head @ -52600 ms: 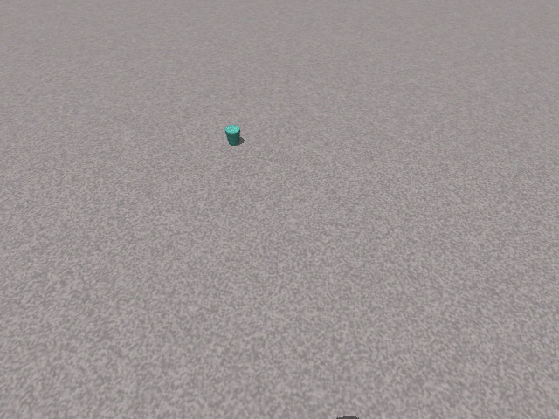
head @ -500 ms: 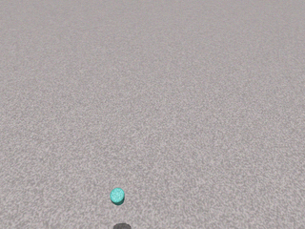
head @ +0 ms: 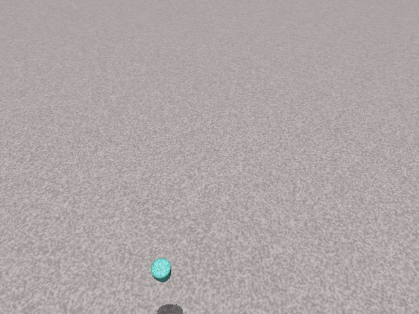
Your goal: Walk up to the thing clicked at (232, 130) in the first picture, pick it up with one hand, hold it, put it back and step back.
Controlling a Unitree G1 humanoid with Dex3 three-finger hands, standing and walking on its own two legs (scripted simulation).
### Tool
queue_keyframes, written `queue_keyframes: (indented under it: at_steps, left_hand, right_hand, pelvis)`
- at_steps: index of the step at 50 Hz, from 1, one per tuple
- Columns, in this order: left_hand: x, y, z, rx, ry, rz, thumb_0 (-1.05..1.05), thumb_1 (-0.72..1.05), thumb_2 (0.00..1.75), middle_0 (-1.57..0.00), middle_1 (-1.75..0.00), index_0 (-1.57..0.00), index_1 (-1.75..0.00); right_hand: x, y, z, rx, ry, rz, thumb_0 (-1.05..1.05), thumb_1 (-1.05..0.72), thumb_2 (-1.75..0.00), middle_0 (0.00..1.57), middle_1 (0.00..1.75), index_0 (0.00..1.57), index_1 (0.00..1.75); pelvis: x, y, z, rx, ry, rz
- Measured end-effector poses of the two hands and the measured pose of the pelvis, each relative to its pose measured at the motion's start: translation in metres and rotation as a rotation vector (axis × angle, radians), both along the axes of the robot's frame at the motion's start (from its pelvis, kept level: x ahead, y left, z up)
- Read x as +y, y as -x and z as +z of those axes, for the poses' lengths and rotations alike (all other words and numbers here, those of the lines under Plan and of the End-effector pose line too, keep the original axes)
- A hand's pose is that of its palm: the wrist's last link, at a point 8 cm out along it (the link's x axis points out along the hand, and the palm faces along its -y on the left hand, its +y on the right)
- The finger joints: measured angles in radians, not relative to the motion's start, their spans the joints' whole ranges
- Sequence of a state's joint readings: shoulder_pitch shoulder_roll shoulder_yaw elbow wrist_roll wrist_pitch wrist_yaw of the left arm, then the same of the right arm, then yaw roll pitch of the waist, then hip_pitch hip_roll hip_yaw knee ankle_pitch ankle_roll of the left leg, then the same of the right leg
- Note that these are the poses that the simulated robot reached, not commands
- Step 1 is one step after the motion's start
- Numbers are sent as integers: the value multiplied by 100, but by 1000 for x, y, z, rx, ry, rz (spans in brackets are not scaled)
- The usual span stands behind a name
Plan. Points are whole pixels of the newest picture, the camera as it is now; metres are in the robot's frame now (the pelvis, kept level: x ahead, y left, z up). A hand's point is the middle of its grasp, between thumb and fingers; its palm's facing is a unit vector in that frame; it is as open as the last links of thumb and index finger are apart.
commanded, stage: stand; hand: left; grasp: from above
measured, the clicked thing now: (162, 271) +0.45 +0.22 -0.73
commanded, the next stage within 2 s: step back in 0.82 s
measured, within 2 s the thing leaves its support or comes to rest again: neither
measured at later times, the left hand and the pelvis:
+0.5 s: hand out of the picture +0.06 +0.25 -0.16, palm faces +0.01 -0.94 -0.34, open 7.4 cm; pelvis +0.00 +0.00 +0.00, yaw +0 degrees
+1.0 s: hand out of the picture +0.07 +0.27 -0.16, palm faces +0.00 -0.93 -0.38, open 7.4 cm; pelvis -0.02 +0.01 -0.01, yaw +0 degrees
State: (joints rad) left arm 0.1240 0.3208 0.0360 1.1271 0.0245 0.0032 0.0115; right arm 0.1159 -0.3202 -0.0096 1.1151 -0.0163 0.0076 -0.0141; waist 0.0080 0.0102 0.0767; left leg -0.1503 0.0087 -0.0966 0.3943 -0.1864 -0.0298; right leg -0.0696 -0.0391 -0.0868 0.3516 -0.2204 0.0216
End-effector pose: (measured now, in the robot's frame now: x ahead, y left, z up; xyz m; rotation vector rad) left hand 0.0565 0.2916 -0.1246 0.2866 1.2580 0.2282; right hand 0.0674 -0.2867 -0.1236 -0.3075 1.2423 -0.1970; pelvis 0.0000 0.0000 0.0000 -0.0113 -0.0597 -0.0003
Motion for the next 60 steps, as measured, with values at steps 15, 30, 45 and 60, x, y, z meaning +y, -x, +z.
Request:
queue_keyframes:
  at_steps: [15, 30, 45, 60]
  left_hand:
    - [1, -1, 1, -10, 1, -2, 1, 90, 90, -21, -30, -20, -30]
    - [0, 6, 3, 3, -6, -10, 1, 90, 90, -20, -30, -20, -30]
    - [2, 0, 1, 0, -13, 13, 1, 90, 90, -21, -30, -20, -30]
    - [65, -45, -14, -151, -55, -55, 1, 90, 90, -20, -30, -20, -30]
  right_hand:
    - [-3, -3, 2, -12, 8, 9, 1, -90, -89, 21, 30, 21, 30]
    - [-7, 7, 0, 10, -2, 5, 1, -90, -89, 21, 30, 21, 30]
    - [-18, 2, -3, 21, 9, 0, 1, -90, -89, 21, 30, 21, 30]
    - [11, 42, 3, 44, 103, 23, 1, -90, -89, 21, 30, 21, 30]
  pelvis:
    - [-1, 1, 0, -3, -3, 0]
    - [-5, 3, 0, 3, -4, 3]
    - [-6, 7, -4, 15, -1, 7]
    - [42, 48, -23, 27, -1, 28]
